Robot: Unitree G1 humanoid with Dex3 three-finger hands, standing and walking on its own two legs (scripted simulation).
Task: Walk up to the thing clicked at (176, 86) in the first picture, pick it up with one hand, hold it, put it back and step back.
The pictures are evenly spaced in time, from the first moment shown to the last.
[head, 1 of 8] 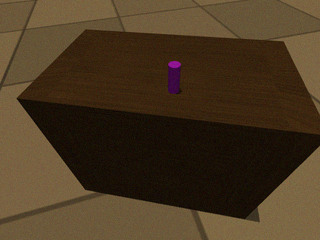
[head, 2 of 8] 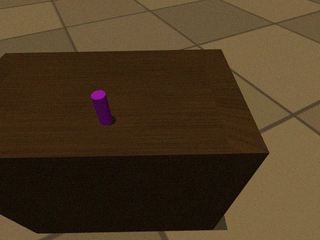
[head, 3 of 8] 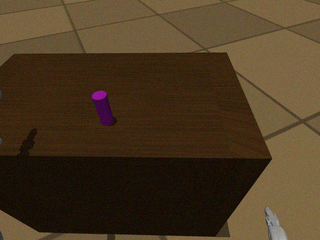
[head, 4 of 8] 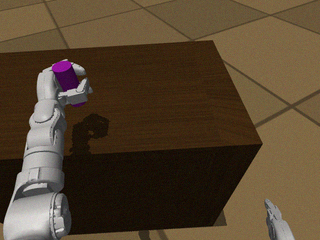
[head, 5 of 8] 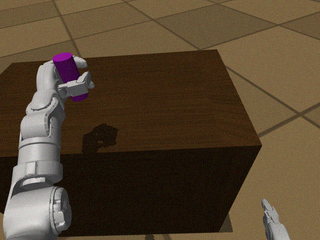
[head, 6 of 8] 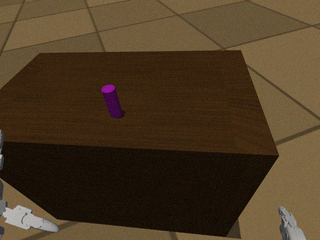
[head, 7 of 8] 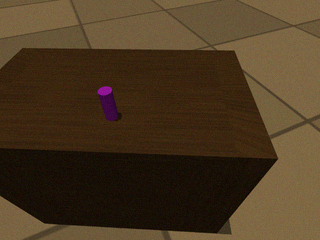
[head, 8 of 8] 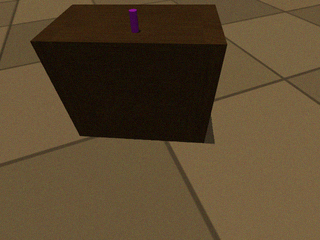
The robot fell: no
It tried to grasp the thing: yes
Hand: left
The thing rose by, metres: 0.27
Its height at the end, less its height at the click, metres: +0.00
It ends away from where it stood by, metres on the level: 0.01
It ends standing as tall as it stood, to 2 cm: yes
